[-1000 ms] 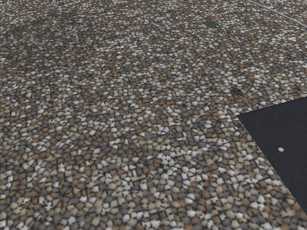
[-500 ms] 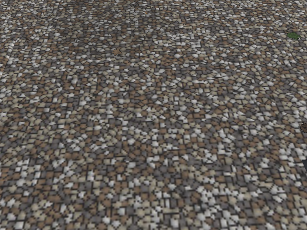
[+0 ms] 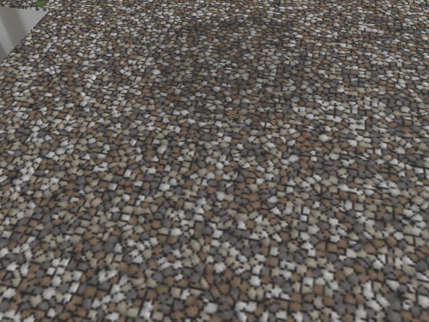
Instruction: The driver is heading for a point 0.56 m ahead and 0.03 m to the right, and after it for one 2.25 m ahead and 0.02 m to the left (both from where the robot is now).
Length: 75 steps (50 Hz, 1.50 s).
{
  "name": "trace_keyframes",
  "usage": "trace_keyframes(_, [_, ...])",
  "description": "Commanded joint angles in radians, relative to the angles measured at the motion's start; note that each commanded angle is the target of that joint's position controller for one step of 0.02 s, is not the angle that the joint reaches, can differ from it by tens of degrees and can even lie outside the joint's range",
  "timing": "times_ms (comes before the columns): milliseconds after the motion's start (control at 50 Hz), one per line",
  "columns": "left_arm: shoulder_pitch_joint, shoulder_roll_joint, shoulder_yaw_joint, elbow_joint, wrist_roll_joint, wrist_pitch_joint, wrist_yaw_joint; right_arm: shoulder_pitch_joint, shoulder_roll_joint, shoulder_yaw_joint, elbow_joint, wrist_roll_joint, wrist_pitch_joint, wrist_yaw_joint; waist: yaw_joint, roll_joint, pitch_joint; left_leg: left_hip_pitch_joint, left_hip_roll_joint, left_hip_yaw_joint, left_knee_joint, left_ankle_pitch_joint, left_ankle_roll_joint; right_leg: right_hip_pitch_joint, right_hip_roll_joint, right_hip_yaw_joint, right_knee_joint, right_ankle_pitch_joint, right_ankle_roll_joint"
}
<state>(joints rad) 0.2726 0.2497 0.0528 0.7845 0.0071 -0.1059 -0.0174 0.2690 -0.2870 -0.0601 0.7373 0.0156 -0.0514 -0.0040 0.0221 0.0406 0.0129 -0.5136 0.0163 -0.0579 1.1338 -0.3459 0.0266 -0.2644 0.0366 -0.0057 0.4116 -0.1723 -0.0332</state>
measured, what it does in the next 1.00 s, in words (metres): walks ahead: left foot, then right foot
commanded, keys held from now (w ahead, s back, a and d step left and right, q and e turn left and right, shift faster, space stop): w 0.46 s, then w+e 0.12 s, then e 0.28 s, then no key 0.14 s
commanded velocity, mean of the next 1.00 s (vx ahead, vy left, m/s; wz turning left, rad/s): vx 0.39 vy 0.00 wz -0.12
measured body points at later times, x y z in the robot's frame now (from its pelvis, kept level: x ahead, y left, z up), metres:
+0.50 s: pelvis +0.25 +0.07 +0.00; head +0.27 +0.08 +0.45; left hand +0.35 +0.35 -0.12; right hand +0.36 -0.20 -0.10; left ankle +0.26 +0.15 -0.74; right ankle +0.26 -0.10 -0.66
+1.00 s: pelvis +0.45 +0.02 -0.01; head +0.50 +0.00 +0.44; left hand +0.66 +0.26 -0.10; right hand +0.53 -0.28 -0.13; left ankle +0.45 +0.18 -0.66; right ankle +0.53 -0.07 -0.74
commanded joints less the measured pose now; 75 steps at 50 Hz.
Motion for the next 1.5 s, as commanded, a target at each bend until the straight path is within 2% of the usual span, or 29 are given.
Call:
trace_keyframes(20, [0.001,0.134,0.03,-0.042,-0.012,-0.014,0.002,-0.033,-0.034,-0.005,-0.089,-0.008,-0.015,0.004,-0.008,-0.144,-0.011,-0.156,0.076,-0.01,-0.136,0.055,-0.013,0.129,-0.258,0.271,-0.241,0.102,-0.197])
trace_keyframes(220, [0.107,0.209,0.046,0.029,-0.038,0.022,0.009,-0.287,-0.044,0.006,-0.159,0.007,-0.034,0.034,0.056,-0.132,0.032,-0.022,0.033,0.042,-0.585,0.288,0.001,0.194,-0.283,0.151,-0.223,0.152,-0.148])
trace_keyframes(260, [0.096,0.225,0.049,0.036,-0.039,0.033,0.013,-0.246,-0.067,-0.004,-0.153,0.005,-0.038,0.037,0.012,-0.135,0.013,0.073,0.013,0.063,-0.639,0.256,0.03,0.218,-0.29,0.14,-0.157,0.251,-0.125])
trace_keyframes(300, [0.092,0.19,0.033,0.034,-0.032,0.037,0.017,-0.024,-0.14,-0.044,-0.088,-0.007,-0.036,0.024,-0.097,-0.096,-0.127,0.418,0.01,0.062,-0.672,0.26,0.083,0.135,-0.206,0.054,0.13,0.431,-0.073])
trace_keyframes(320, [0.088,0.124,0.005,-0.002,0.001,0.031,0.02,0.157,-0.225,-0.064,-0.063,-0.02,-0.03,0.012,-0.158,0.065,-0.281,0.696,0.235,-0.201,-0.655,0.291,0.158,-0.072,-0.134,-0.006,0.473,0.13,-0.026])
trace_keyframes(340, [0.181,0.059,-0.013,-0.017,-0.016,0.011,0.017,0.173,-0.268,-0.068,-0.049,-0.021,-0.025,0.02,-0.099,0.297,-0.349,0.888,0.383,-0.614,-0.79,0.069,0.295,-0.41,0.001,0.032,0.736,-0.404,0.012])
trace_keyframes(360, [0.116,0.168,0.012,-0.009,-0.036,-0.001,0.013,0.145,-0.177,-0.045,-0.054,-0.007,-0.027,0.025,-0.126,0.159,-0.251,0.815,0.353,-0.601,-0.836,-0.054,0.268,-0.524,-0.058,0.107,0.837,-0.39,0.006])
trace_keyframes(380, [0.044,0.194,0.02,-0.03,-0.045,-0.007,0.008,0.086,-0.141,-0.031,-0.06,-0.003,-0.029,0.026,-0.11,0.112,-0.142,0.705,0.318,-0.466,-0.851,-0.013,0.235,-0.553,-0.1,0.089,0.831,-0.289,-0.006])
trace_keyframes(400, [0.013,0.178,0.018,-0.029,-0.035,-0.005,0.012,0.026,-0.119,-0.022,-0.067,-0.01,-0.031,0.03,-0.081,0.04,-0.09,0.591,0.273,-0.372,-0.873,0.086,0.219,-0.513,-0.137,0.072,0.793,-0.205,0.0])
trace_keyframes(440, [0.017,0.152,0.02,-0.029,-0.018,0.009,0.01,-0.038,-0.089,-0.014,-0.07,-0.023,-0.036,0.034,-0.027,0.053,-0.042,0.441,0.219,-0.263,-0.93,0.227,0.21,-0.423,-0.177,0.076,0.715,-0.113,0.018])
trace_keyframes(520, [-0.011,0.109,0.012,-0.035,-0.02,0.04,0.012,-0.026,-0.109,-0.025,-0.031,-0.024,-0.059,0.025,-0.009,0.024,-0.013,0.377,0.208,-0.114,-0.996,0.38,0.22,-0.429,-0.182,0.077,0.612,0.008,0.053])
trace_keyframes(660, [-0.199,0.065,-0.006,-0.103,-0.013,0.028,-0.016,0.02,-0.139,-0.026,0.03,-0.027,-0.048,-0.003,-0.074,0.003,0.033,0.382,0.17,0.128,-0.962,0.646,0.141,-0.319,-0.108,0.021,0.238,0.322,0.036])
trace_keyframes(740, [-0.219,0.104,0.01,-0.153,-0.011,0.032,-0.048,0.021,-0.171,-0.036,0.045,-0.008,-0.009,-0.023,-0.062,0.035,0.003,0.526,0.215,0.142,-0.814,0.798,0.109,-0.321,-0.072,-0.009,0.17,0.183,-0.003])
trace_keyframes(800, [0.002,0.187,0.057,-0.115,-0.003,0.031,-0.049,-0.012,-0.174,-0.04,0.022,-0.001,0.022,-0.046,0.052,0.009,-0.12,0.507,0.157,0.185,-0.447,0.911,0.042,-0.048,0.012,-0.051,0.054,0.2,-0.064])
trace_keyframes(820, [0.085,0.278,0.08,-0.116,0.002,0.037,-0.028,0.032,-0.141,-0.024,-0.003,-0.029,0.015,-0.047,0.07,-0.135,-0.226,0.294,0.083,0.204,-0.144,0.555,-0.019,0.223,-0.152,0.169,0.078,0.614,-0.139])
trace_keyframes(840, [0.041,0.344,0.078,-0.149,0.013,0.042,-0.018,0.17,-0.037,0.01,-0.024,-0.063,-0.001,-0.026,-0.043,-0.323,-0.355,-0.083,-0.117,0.115,0.218,-0.366,-0.09,0.54,-0.415,0.606,0.12,0.974,-0.366])
trace_keyframes(860, [0.058,0.268,0.066,-0.173,0.004,0.052,-0.016,0.142,-0.126,-0.002,-0.003,-0.038,-0.011,-0.007,0.035,-0.188,-0.499,-0.107,-0.076,-0.071,0.305,-0.338,-0.08,0.551,-0.411,0.636,0.064,0.801,-0.389])
trace_keyframes(880, [-0.015,0.218,0.053,-0.19,-0.002,0.058,-0.012,0.051,-0.152,-0.01,-0.027,-0.003,-0.008,-0.002,0.037,-0.136,-0.378,-0.165,-0.03,-0.062,0.285,-0.256,-0.067,0.45,-0.363,0.506,0.038,0.661,-0.343])
trace_keyframes(900, [-0.064,0.175,0.041,-0.19,-0.015,0.068,-0.006,0.006,-0.143,-0.008,-0.028,-0.005,0.002,-0.012,0.017,-0.05,-0.262,-0.181,0.013,-0.036,0.212,-0.184,-0.069,0.312,-0.313,0.413,0.008,0.54,-0.287])
trace_keyframes(940, [-0.117,0.151,0.028,-0.195,-0.006,0.08,0.002,-0.01,-0.143,-0.016,-0.03,-0.017,0.036,-0.028,-0.035,-0.065,-0.158,-0.063,0.046,-0.026,0.088,-0.116,-0.076,0.05,-0.254,0.337,-0.062,0.407,-0.247])
trace_keyframes(1020, [-0.137,0.176,0.036,-0.185,0.012,0.08,0.011,0.034,-0.089,-0.005,-0.016,-0.025,0.053,-0.046,-0.057,-0.137,-0.166,0.052,0.028,0.009,-0.101,-0.051,-0.104,-0.066,-0.21,0.251,-0.089,0.422,-0.242])
trace_keyframes(1160, [-0.145,0.149,0.022,-0.158,0.013,0.105,0.021,-0.054,-0.079,-0.005,-0.027,-0.018,0.056,-0.041,-0.008,-0.177,-0.118,0.158,0.033,0.011,-0.397,0.037,-0.091,-0.09,-0.196,0.29,-0.115,-0.089,-0.195])
trace_keyframes(1200, [-0.151,0.121,0.008,-0.146,0.007,0.109,0.019,-0.027,-0.057,-0.003,-0.014,-0.021,0.044,-0.031,-0.036,-0.16,-0.102,0.263,0.015,0.038,-0.589,0.123,-0.066,-0.103,-0.178,0.289,-0.075,-0.142,-0.159])
trace_keyframes(1240, [-0.08,0.074,-0.011,-0.119,0.016,0.099,0.016,-0.016,-0.108,-0.008,-0.021,-0.047,0.034,-0.027,-0.021,-0.066,-0.093,0.376,0.125,-0.077,-0.723,0.27,-0.01,-0.149,-0.105,0.239,0.012,-0.203,-0.057])
trace_keyframes(1260, [-0.013,0.066,-0.007,-0.114,0.021,0.089,0.009,-0.067,-0.172,-0.021,-0.025,-0.046,0.037,-0.03,0.058,0.092,-0.068,0.331,0.194,-0.147,-0.721,0.289,0.049,-0.161,-0.008,0.128,0.06,-0.219,-0.011])
trace_keyframes(1280, [-0.058,0.077,-0.006,-0.117,0.024,0.087,0.011,-0.076,-0.108,-0.011,-0.014,-0.044,0.036,-0.024,0.034,0.14,-0.076,0.202,0.183,-0.154,-0.767,0.091,0.07,-0.036,-0.009,0.083,0.079,-0.142,0.019])
trace_keyframes(1300, [-0.109,0.096,0.001,-0.122,0.021,0.092,0.013,-0.091,-0.07,-0.001,-0.017,-0.046,0.03,-0.018,0.018,0.119,-0.047,0.16,0.137,-0.125,-0.78,-0.016,0.04,0.005,-0.015,0.092,0.083,-0.089,0.022])
trace_keyframes(1360, [-0.116,0.097,0.007,-0.113,0.018,0.113,0.021,-0.081,-0.073,0.002,-0.01,-0.04,0.013,-0.017,0.001,0.086,-0.005,0.159,0.084,-0.061,-0.752,0.002,-0.006,0.005,-0.036,0.124,0.067,-0.047,-0.002])
trace_keyframes(1500, [-0.108,0.068,0.009,-0.077,0.007,0.1,0.025,-0.035,-0.06,0.004,0.005,-0.027,0.016,-0.029,-0.028,-0.031,-0.046,0.256,0.055,-0.027,-0.673,0.167,0.001,0.007,-0.045,0.133,0.074,0.075,0.001])
Keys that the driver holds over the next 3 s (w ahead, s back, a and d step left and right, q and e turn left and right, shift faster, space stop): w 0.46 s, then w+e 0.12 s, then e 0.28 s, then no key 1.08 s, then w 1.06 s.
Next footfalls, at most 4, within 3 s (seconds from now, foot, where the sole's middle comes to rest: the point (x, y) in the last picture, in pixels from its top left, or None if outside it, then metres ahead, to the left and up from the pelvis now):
0.30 left None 0.30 0.15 -0.78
0.82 right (259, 297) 0.57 -0.07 -0.78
1.24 left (182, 292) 0.58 0.17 -0.78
2.70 left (220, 185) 1.01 0.05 -0.78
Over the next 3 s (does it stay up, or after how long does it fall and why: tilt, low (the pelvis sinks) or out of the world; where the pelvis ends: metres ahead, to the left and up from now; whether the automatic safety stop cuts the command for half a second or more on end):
stays up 0.97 -0.02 0.01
